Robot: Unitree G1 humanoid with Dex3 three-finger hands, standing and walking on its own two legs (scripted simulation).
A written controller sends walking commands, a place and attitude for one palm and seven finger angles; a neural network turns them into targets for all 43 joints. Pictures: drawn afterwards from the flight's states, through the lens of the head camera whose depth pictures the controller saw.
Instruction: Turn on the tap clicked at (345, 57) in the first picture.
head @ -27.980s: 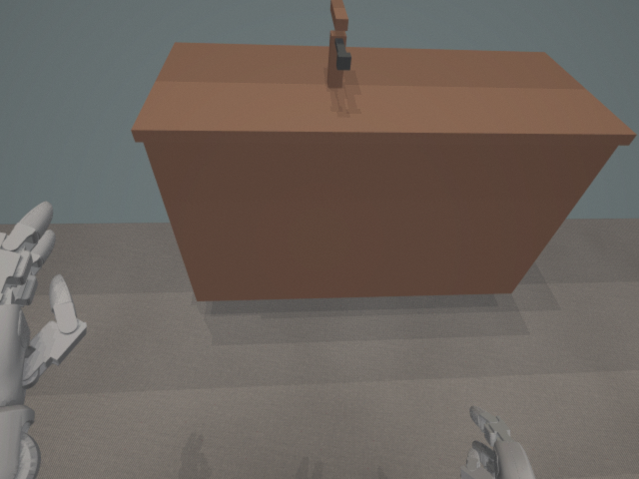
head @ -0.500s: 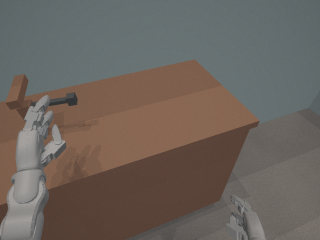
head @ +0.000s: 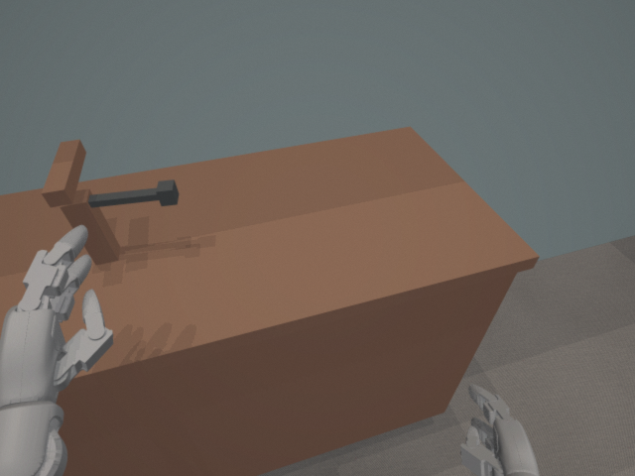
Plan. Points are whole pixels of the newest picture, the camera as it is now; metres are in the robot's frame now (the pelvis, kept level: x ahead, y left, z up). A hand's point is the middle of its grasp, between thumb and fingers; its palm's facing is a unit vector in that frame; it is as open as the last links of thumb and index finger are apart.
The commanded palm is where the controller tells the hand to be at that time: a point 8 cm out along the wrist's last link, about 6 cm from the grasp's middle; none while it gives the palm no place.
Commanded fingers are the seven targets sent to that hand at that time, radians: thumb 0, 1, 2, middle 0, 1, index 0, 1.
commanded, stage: draw the hand back beside the body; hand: left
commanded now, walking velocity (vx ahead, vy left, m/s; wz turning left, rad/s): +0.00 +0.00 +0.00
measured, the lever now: (167, 193) +0.46 +0.30 +0.12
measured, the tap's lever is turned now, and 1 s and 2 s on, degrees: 83 83 83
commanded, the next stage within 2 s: step back with the hand held close in 0.22 s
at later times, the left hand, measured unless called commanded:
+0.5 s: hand (102, 310) +0.22 +0.25 +0.16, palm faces +0.41 -0.83 -0.38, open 7.4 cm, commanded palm +0.16 +0.28 +0.17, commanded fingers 0.00 0.90 0.90 -0.20 -0.30 -0.20 -0.30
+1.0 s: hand (65, 399) +0.14 +0.25 +0.14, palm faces +0.39 -0.83 -0.40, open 7.4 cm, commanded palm +0.08 +0.30 +0.17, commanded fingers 0.00 0.90 0.90 -0.20 -0.30 -0.20 -0.30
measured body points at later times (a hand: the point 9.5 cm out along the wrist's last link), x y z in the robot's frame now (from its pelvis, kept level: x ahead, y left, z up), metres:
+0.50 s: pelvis +0.00 +0.00 +0.00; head +0.01 -0.01 +0.45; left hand +0.19 +0.29 +0.18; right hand +0.20 -0.22 -0.08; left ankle -0.01 +0.12 -0.75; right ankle +0.03 -0.10 -0.75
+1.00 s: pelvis -0.08 +0.01 -0.02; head -0.05 +0.01 +0.43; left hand +0.11 +0.29 +0.16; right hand +0.10 -0.22 -0.11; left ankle -0.01 +0.12 -0.74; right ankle +0.03 -0.10 -0.75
